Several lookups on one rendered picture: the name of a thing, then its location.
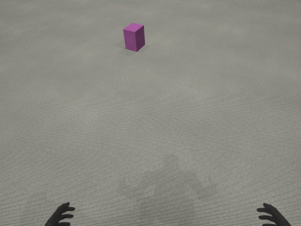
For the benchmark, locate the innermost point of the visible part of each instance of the robot left hand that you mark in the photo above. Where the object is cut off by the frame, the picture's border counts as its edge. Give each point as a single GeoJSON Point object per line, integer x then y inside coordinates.
{"type": "Point", "coordinates": [57, 215]}

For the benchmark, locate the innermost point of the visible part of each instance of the carton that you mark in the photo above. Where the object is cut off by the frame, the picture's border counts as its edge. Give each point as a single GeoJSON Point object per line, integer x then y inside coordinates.
{"type": "Point", "coordinates": [134, 36]}

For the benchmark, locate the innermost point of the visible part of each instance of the robot right hand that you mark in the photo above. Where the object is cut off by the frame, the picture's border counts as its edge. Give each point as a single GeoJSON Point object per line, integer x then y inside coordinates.
{"type": "Point", "coordinates": [276, 216]}

